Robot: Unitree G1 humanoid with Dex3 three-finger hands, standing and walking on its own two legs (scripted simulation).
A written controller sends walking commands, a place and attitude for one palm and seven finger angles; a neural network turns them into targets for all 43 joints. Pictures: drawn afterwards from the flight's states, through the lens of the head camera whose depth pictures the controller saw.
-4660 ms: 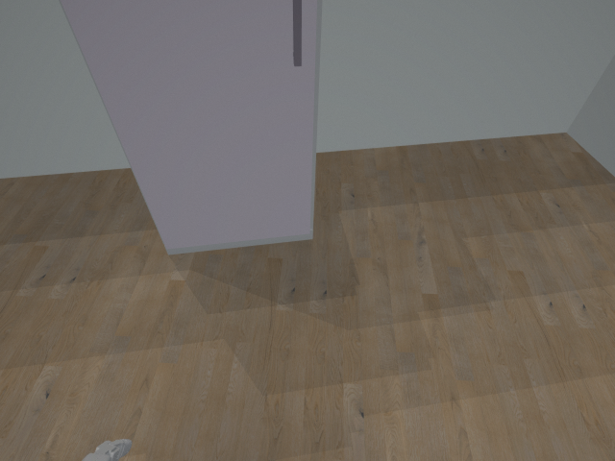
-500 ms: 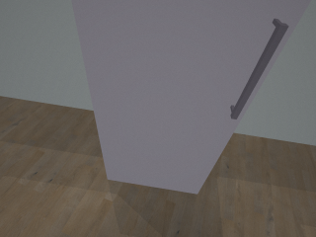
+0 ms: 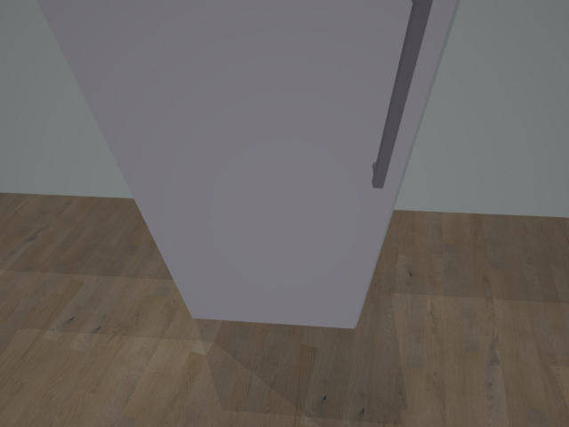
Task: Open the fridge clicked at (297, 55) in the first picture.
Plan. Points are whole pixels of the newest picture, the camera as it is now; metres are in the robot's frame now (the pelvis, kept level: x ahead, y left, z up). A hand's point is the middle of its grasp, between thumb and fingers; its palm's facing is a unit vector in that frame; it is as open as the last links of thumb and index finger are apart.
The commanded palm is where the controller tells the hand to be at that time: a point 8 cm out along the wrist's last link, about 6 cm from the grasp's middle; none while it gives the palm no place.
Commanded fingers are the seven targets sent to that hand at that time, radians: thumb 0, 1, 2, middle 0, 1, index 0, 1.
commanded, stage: come to a stop and stand still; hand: right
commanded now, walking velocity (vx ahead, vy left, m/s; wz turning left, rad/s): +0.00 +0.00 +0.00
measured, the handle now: (393, 104) +0.53 -0.16 +0.20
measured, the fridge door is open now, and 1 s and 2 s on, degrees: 0 0 0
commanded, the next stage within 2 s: look again from close up in 0.34 s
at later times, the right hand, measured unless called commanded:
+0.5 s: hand out of the picture +0.02 -0.18 -0.18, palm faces +0.00 +0.98 -0.20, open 7.4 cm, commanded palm none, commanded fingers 0.00 -0.90 -0.90 0.20 0.30 0.20 0.30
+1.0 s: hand out of the picture +0.02 -0.21 -0.15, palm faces +0.02 +0.95 -0.31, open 7.4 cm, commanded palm none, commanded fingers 0.00 -0.90 -0.90 0.20 0.30 0.20 0.30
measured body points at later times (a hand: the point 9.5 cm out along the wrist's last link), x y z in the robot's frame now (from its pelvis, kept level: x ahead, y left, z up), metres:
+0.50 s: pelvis +0.01 +0.00 +0.00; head +0.03 -0.01 +0.45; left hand +0.00 +0.21 -0.16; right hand +0.02 -0.23 -0.16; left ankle +0.01 +0.16 -0.74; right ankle -0.02 -0.10 -0.74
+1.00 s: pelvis -0.05 +0.03 +0.00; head -0.07 +0.03 +0.45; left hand +0.04 +0.32 -0.12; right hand +0.02 -0.26 -0.13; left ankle +0.01 +0.16 -0.74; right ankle -0.03 -0.10 -0.74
